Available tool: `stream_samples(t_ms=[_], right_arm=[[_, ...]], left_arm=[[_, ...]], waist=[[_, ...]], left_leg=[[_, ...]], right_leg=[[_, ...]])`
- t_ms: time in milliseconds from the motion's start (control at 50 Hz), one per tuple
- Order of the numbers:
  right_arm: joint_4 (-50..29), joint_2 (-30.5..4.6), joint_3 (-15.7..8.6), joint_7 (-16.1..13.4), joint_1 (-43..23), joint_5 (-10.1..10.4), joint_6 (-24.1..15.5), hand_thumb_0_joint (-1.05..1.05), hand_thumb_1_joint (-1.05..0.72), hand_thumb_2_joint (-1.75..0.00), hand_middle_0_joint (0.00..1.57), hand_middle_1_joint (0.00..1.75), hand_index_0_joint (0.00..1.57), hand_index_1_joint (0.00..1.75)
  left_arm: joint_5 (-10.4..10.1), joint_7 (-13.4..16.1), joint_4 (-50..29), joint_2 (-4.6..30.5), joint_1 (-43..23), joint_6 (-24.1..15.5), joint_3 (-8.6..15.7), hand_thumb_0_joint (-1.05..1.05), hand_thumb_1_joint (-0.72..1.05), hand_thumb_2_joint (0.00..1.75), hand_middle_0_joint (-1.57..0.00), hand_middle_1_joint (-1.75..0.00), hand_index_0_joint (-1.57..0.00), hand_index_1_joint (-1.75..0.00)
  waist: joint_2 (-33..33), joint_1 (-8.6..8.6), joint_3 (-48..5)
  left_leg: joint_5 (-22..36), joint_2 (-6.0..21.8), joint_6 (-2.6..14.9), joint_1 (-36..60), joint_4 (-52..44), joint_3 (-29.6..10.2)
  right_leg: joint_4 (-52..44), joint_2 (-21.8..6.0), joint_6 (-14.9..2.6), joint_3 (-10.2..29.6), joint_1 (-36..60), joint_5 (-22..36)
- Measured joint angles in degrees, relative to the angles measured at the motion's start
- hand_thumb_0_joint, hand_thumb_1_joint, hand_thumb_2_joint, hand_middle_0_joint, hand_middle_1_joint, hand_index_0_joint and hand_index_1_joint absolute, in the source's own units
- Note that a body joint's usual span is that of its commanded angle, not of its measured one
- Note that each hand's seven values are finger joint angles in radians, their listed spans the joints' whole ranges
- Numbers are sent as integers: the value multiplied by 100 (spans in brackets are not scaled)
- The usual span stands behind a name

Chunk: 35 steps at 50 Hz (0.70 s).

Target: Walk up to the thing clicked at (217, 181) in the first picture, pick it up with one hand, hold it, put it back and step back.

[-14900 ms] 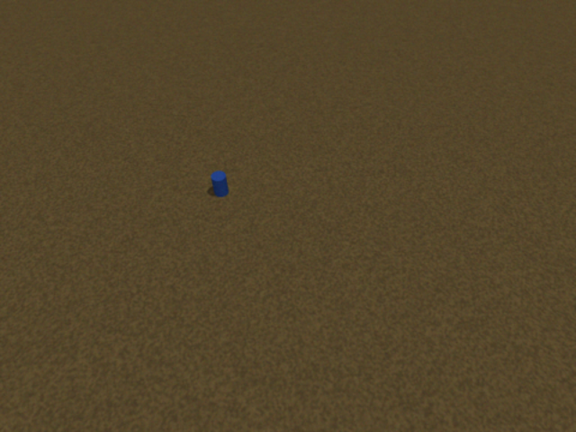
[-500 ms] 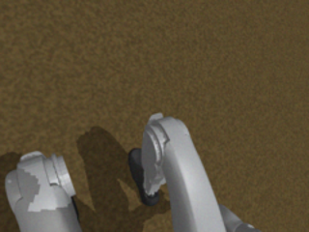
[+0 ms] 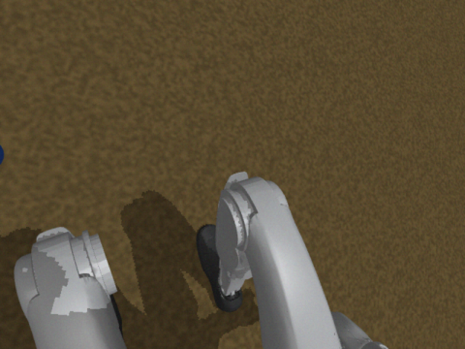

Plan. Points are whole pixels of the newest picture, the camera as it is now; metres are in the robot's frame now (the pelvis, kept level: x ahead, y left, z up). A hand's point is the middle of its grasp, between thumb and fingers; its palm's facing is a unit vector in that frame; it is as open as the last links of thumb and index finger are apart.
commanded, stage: settle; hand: left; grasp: from above
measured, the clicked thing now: out of the picture +0.47 +0.29 -0.26
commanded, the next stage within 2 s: lift in 0.64 s
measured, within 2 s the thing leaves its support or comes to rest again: leaves its support in 0.12 s
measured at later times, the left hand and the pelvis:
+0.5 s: hand out of the picture +0.44 +0.30 -0.13, palm faces -0.48 -0.09 -0.87, open 9.7 cm; pelvis +0.00 -0.01 +0.04, yaw +5 degrees
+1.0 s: hand out of the picture +0.43 +0.31 -0.08, palm faces -0.46 -0.09 -0.88, open 9.6 cm; pelvis -0.01 +0.00 +0.06, yaw +6 degrees
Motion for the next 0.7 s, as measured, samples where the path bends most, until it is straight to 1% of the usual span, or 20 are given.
stream_samples(t_ms=[80, 100, 140, 240, 300, 400, 460, 520, 600, 700], right_arm=[[83, 41, -207, 18, 88, 78, 71, 0, -92, -91, 20, 30, 20, 30], [101, 50, -269, 24, 109, 108, 93, 0, -92, -91, 20, 30, 20, 30], [159, 67, -385, 41, 130, 178, 124, 0, -92, -91, 20, 30, 20, 30], [267, 124, -677, 24, 111, 410, 260, 0, -92, -91, 20, 30, 20, 30], [297, 159, -807, -28, 49, 535, 377, 0, -92, -91, 20, 30, 20, 30], [237, 152, -875, -170, -107, 637, 520, 0, -92, -91, 20, 30, 20, 30], [172, 136, -898, -275, -133, 686, 584, 0, -92, -91, 20, 30, 20, 30], [112, 116, -905, -380, -115, 717, 646, 0, -92, -91, 20, 30, 20, 30], [78, 97, -914, -519, -59, 723, 739, 0, -92, -91, 20, 30, 20, 30], [121, 104, -937, -646, 50, 758, 832, 0, -92, -91, 20, 30, 20, 30]], left_arm=[[9, -137, -485, -207, 329, 46, 137, 2, -8, 83, -62, -100, -52, -100], [-2, -172, -636, -275, 411, 70, 126, 2, -7, 82, -62, -99, -53, -99], [-47, -255, -918, -426, 531, 133, 33, 2, -6, 80, -62, -98, -54, -97], [-212, -465, -1558, -802, 755, 298, -32, 3, -4, 75, -64, -95, -57, -92], [-338, -645, -1669, -979, 718, 441, -184, 3, -3, 72, -65, -93, -58, -89], [-513, -1089, -1576, -1071, 545, 509, -338, 3, -2, 70, -68, -90, -61, -85], [-589, -1334, -1611, -1083, 494, 438, -381, 3, -3, 70, -69, -88, -62, -83], [-604, -1512, -1668, -1075, 461, 316, -392, 3, -3, 70, -70, -87, -64, -82], [-553, -1620, -1747, -1031, 444, 129, -372, 2, -4, 69, -72, -85, -65, -79], [-477, -1577, -1845, -1032, 442, 40, -380, 2, -4, 68, -73, -82, -66, -77]], waist=[[94, 89, -178], [115, 120, -222], [147, 194, -304], [277, 386, -536], [332, 479, -653], [442, 565, -701], [481, 610, -691], [494, 640, -664], [486, 661, -647], [457, 679, -693]], left_leg=[[-33, -13, -5, -53, -19, 39], [-41, -15, -5, -58, -31, 60], [-60, -11, 3, -50, -62, 114], [-66, -18, 16, -20, -236, 251], [-52, -18, 15, 78, -402, 350], [8, -16, 9, 276, -656, 427], [53, -15, -4, 382, -780, 454], [100, -22, -25, 468, -877, 470], [155, -27, -45, 524, -953, 466], [210, -30, -45, 547, -1012, 484]], right_leg=[[19, -23, -41, 29, -67, -57], [24, -30, -53, 46, -80, -73], [29, -38, -55, 91, -95, -104], [-44, -81, -80, 196, -103, -168], [-129, -107, -93, 273, -50, -191], [-310, -130, -71, 327, 111, -171], [-399, -139, -70, 345, 195, -141], [-464, -151, -88, 353, 266, -111], [-524, -157, -98, 346, 314, -66], [-572, -160, -102, 358, 335, -20]])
